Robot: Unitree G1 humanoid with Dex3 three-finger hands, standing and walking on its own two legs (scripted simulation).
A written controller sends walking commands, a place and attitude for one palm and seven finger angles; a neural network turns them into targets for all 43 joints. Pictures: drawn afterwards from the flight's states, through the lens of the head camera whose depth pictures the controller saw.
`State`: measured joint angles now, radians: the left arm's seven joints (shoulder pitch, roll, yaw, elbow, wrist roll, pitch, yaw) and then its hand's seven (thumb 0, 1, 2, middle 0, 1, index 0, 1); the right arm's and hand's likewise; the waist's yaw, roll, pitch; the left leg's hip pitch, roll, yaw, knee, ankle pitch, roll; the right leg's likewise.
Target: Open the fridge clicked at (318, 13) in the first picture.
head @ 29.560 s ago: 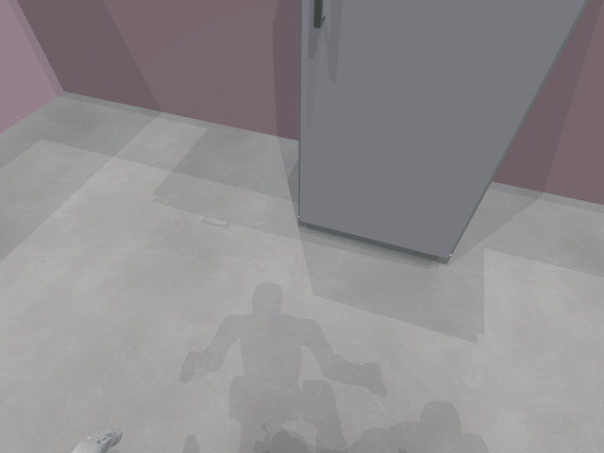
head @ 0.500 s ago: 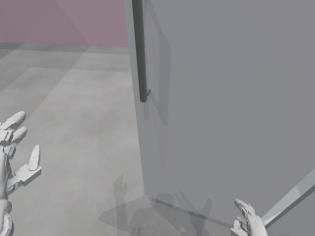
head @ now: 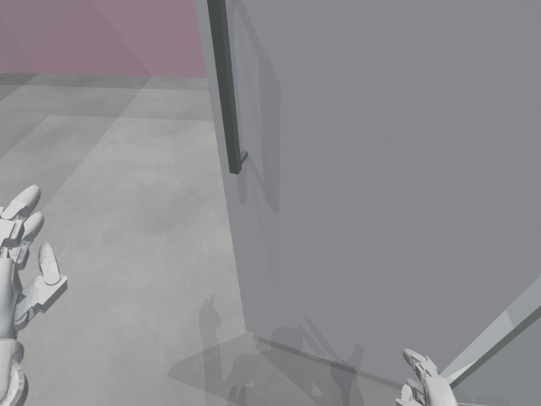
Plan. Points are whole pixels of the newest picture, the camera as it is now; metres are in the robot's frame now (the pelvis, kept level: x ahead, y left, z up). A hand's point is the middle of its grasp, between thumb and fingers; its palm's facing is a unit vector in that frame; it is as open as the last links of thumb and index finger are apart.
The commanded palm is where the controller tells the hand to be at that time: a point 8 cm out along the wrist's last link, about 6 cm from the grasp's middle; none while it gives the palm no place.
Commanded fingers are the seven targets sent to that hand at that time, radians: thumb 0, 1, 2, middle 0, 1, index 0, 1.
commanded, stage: step back with the hand held close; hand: left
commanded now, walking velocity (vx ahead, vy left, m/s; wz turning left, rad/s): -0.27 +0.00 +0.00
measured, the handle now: (232, 91) +0.49 +0.13 +0.25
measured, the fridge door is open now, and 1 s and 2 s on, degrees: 76 76 76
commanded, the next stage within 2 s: stop stepping back and stand still in 1.62 s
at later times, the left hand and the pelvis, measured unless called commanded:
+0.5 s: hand (28, 313) +0.16 +0.29 +0.15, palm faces +0.41 -0.79 -0.46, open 7.4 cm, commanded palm +0.09 +0.32 +0.17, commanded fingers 0.00 0.90 0.90 -0.20 -0.30 -0.20 -0.30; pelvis -0.05 +0.03 -0.02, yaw -1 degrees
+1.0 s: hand out of the picture +0.09 +0.29 +0.15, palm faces +0.46 -0.77 -0.44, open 7.5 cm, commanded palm +0.03 +0.33 +0.17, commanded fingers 0.00 0.90 0.90 -0.20 -0.30 -0.20 -0.30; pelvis -0.11 +0.03 -0.03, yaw +1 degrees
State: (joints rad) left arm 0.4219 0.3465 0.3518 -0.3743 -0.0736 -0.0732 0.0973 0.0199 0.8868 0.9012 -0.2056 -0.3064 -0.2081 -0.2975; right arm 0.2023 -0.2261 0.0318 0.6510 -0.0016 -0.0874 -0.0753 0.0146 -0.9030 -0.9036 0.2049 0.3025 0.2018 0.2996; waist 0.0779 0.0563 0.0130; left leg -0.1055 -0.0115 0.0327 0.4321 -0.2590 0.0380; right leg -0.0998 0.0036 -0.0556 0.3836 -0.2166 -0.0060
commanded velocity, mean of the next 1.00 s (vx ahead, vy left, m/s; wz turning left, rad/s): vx -0.31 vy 0.00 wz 0.01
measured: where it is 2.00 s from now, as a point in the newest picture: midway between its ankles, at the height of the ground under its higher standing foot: outside the picture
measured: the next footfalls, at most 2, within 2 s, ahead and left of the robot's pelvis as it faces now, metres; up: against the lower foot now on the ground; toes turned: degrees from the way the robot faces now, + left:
right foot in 1.66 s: -0.28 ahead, -0.11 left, +0.00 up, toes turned -5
left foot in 1.76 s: -0.04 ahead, +0.10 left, +0.00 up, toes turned -3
